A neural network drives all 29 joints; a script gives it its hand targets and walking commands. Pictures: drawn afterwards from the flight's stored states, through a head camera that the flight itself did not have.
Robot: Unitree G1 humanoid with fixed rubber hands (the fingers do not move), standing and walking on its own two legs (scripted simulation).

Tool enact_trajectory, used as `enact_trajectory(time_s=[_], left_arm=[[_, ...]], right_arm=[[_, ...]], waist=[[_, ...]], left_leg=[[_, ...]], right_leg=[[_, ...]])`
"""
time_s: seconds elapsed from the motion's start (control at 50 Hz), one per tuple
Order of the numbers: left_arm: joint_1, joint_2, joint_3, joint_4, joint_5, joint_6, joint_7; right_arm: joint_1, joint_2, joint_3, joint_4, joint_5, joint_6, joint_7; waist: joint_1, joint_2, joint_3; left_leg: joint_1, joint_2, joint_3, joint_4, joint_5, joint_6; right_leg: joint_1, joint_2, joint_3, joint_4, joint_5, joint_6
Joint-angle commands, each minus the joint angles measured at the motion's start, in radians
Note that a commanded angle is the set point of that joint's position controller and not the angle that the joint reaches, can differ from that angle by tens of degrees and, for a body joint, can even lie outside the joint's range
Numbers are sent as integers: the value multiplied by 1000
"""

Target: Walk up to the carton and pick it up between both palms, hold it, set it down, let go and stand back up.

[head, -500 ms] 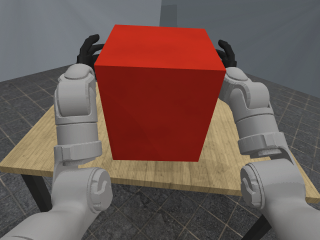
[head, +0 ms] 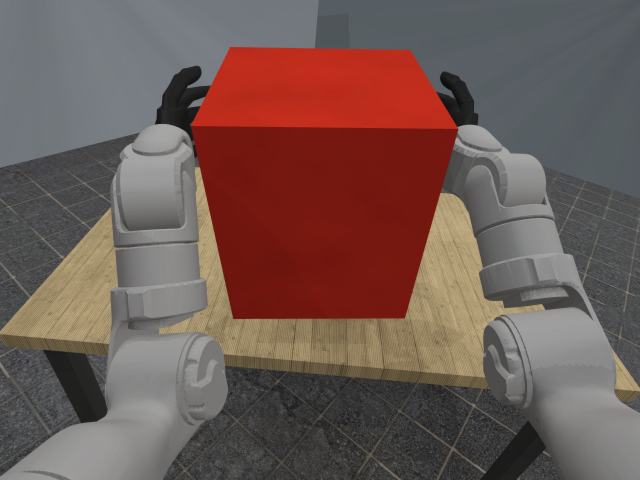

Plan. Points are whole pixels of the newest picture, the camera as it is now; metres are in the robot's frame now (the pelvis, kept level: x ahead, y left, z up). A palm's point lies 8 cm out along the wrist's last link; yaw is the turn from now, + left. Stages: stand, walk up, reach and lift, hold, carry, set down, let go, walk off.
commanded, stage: hold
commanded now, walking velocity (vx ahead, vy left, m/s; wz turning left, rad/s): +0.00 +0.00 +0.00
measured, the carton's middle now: (320, 186) +0.37 +0.00 +0.25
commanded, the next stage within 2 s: none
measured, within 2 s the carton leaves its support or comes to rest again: neither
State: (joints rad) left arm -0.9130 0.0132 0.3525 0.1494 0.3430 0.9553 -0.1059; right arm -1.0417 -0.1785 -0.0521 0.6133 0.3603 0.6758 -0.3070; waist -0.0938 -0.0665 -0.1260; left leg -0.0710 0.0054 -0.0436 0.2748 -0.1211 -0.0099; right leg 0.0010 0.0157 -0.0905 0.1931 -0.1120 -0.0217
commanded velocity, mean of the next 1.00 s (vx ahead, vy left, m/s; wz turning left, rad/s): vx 0.00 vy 0.00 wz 0.00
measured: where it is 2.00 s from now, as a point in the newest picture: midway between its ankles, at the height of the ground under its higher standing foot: outside the picture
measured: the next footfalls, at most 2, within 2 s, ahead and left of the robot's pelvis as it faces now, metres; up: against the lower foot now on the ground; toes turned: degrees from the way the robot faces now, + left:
none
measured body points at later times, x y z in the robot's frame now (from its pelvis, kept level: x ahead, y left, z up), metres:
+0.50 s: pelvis +0.00 -0.01 +0.00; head -0.08 +0.03 +0.44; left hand +0.38 +0.15 +0.31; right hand +0.38 -0.16 +0.31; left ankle +0.03 +0.12 -0.75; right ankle +0.00 -0.10 -0.75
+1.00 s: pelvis +0.00 +0.00 +0.00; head -0.08 +0.04 +0.44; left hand +0.37 +0.16 +0.31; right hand +0.38 -0.15 +0.32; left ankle +0.03 +0.12 -0.75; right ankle +0.00 -0.10 -0.75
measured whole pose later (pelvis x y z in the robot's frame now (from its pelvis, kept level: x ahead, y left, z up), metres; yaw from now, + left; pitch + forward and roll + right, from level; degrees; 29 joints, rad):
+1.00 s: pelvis +0.00 +0.00 +0.00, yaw +0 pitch -4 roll -1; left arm -0.92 0.03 0.35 0.16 0.34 0.95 -0.12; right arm -1.04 -0.17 -0.04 0.61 0.37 0.68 -0.32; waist -0.09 -0.08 -0.14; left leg -0.07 0.01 -0.05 0.27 -0.12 -0.02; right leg 0.00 0.02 -0.09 0.19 -0.11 -0.03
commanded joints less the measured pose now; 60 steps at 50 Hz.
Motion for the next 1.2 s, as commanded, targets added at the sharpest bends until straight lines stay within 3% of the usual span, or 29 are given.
enact_trajectory(time_s=[0.0, 0.04, 0.06, 0.08, 0.12, 0.14, 0.18, 0.24, 0.26, 0.28, 0.3, 0.34, 0.4, 0.46, 0.48, 0.56, 0.62, 0.68, 0.72, 0.8, 0.82, 0.88, 0.92, 0.98, 1.02, 1.06, 1.1, 1.14, 1.18], left_arm=[[-611, -344, -287, -6, -170, -53, -150], [-622, -369, -297, -11, -176, -62, -147], [-608, -370, -305, -36, -182, -63, -145], [-595, -350, -283, -7, -184, -65, -151], [-622, -333, -302, -55, -193, -74, -155], [-629, -334, -297, -76, -188, -77, -157], [-607, -323, -275, -33, -184, -72, -167], [-602, -351, -301, -47, -188, -72, -159], [-616, -347, -292, -32, -183, -72, -158], [-628, -345, -311, -24, -185, -71, -155], [-629, -338, -294, -9, -189, -72, -158], [-634, -344, -297, -44, -186, -80, -162], [-573, -318, -251, -11, -155, -70, -182], [-579, -334, -306, -130, -175, -62, -190], [-564, -331, -301, -114, -175, -55, -191], [-558, -366, -331, -73, -179, -45, -175], [-580, -353, -302, -30, -174, -56, -165], [-622, -357, -302, -22, -178, -66, -150], [-597, -349, -286, -5, -184, -69, -154], [-598, -369, -349, -131, -205, -69, -159], [-607, -364, -335, -120, -209, -65, -163], [-578, -341, -311, -68, -175, -45, -168], [-572, -314, -299, -38, -168, -41, -170], [-599, -367, -330, -88, -189, -48, -157], [-603, -365, -304, -24, -180, -45, -154], [-605, -347, -294, 12, -175, -53, -158], [-619, -353, -301, -7, -177, -64, -155], [-627, -371, -318, -66, -200, -76, -153], [-613, -366, -329, -107, -210, -77, -160]], right_arm=[[-631, 304, 98, -128, 67, -30, 102], [-641, 328, 114, -156, 82, -36, 105], [-618, 328, 113, -138, 92, -34, 106], [-641, 331, 129, -177, 93, -38, 98], [-641, 326, 135, -195, 102, -38, 87], [-649, 355, 149, -215, 107, -40, 83], [-605, 359, 157, -179, 107, -29, 75], [-602, 322, 123, -167, 101, -37, 83], [-625, 324, 124, -168, 94, -41, 87], [-626, 317, 124, -166, 91, -38, 89], [-640, 338, 124, -184, 92, -41, 85], [-632, 343, 129, -207, 84, -46, 73], [-601, 349, 147, -208, 86, -41, 58], [-565, 356, 186, -252, 141, -35, 48], [-582, 348, 190, -270, 134, -36, 44], [-584, 324, 156, -213, 120, -35, 63], [-606, 323, 129, -190, 82, -46, 80], [-658, 326, 115, -167, 77, -52, 87], [-631, 338, 130, -194, 95, -47, 82], [-609, 340, 156, -245, 122, -40, 66], [-636, 344, 161, -273, 115, -39, 64], [-630, 324, 161, -229, 119, -27, 64], [-604, 309, 143, -176, 107, -24, 68], [-612, 318, 135, -180, 109, -33, 77], [-651, 315, 121, -153, 93, -31, 84], [-641, 312, 113, -147, 85, -34, 90], [-638, 321, 97, -134, 91, -40, 90], [-652, 344, 134, -202, 102, -48, 83], [-634, 365, 169, -251, 128, -37, 69]], waist=[[-5, 99, -197], [-4, 88, -206], [-9, 120, -212], [6, 87, -248], [1, 78, -313], [5, 44, -323], [6, 41, -258], [-1, 122, -255], [9, 109, -242], [-9, 113, -236], [-4, 91, -253], [-13, 69, -313], [4, 51, -292], [-6, 74, -319], [8, 80, -320], [-5, 122, -201], [0, 82, -195], [-15, 110, -211], [2, 71, -243], [-15, 145, -335], [-3, 118, -352], [6, 86, -276], [0, 92, -215], [-11, 135, -254], [-7, 143, -188], [-7, 103, -214], [-15, 132, -233], [-10, 113, -310], [-17, 86, -375]], left_leg=[[-32, -34, 26, -75, -18, -34], [-31, -37, 37, -63, 18, -28], [-10, -33, 29, -57, 66, -36], [5, -46, 37, -43, 117, -21], [40, -44, 40, -35, 164, -25], [51, -55, 43, -22, 193, -16], [58, -66, 50, -23, 176, -12], [34, -38, 22, -49, 85, -30], [-6, -36, 26, -49, 84, -32], [-8, -33, 29, -49, 73, -30], [-7, -53, 41, -39, 70, -14], [48, -62, 47, -18, 159, -16], [89, -67, 48, -10, 223, -8], [119, -65, 38, 8, 327, -15], [101, -60, 39, 6, 324, -24], [37, -36, 21, -44, 125, -42], [-29, -32, 32, -65, 36, -26], [11, -37, 35, -49, 50, -25], [19, -46, 39, -36, 102, -9], [77, -47, 33, -12, 258, -37], [73, -53, 32, -4, 271, -32], [60, -52, 37, -21, 210, -30], [26, -45, 39, -37, 160, -32], [15, -33, 25, -50, 122, -49], [-37, -39, 22, -57, 77, -44], [-44, -39, 34, -65, 26, -34], [-8, -40, 32, -52, 72, -38], [14, -47, 31, -31, 120, -31], [70, -58, 42, 1, 282, -24]], right_leg=[[72, 25, 3, 1, 48, 31], [70, 28, 12, -4, 67, 36], [83, 33, 13, 5, 104, 30], [93, 19, 21, -8, 148, 35], [99, 25, 16, -1, 171, 39], [99, 19, 21, -3, 206, 44], [58, 2, 30, -8, 202, 51], [78, 31, 10, 0, 115, 40], [84, 25, 15, -4, 109, 33], [64, 26, 14, 0, 105, 38], [64, 16, 15, -1, 121, 51], [72, 11, 16, -4, 187, 58], [70, -1, 26, -9, 268, 54], [94, 1, 31, 1, 357, 48], [113, 8, 26, 0, 325, 44], [65, 27, 10, -8, 140, 34], [67, 25, 3, -8, 89, 38], [33, 24, 7, -5, 71, 40], [70, 14, 21, -9, 127, 48], [108, 25, 22, 7, 251, 35], [123, 20, 17, 1, 278, 40], [95, 22, 9, -1, 212, 46], [79, 23, 11, -6, 165, 40], [94, 38, 6, 6, 147, 29], [82, 32, 4, 16, 125, 37], [89, 27, 4, 1, 85, 45], [65, 31, 11, 8, 113, 41], [95, 28, 14, 16, 163, 46], [132, 21, 32, 12, 315, 53]])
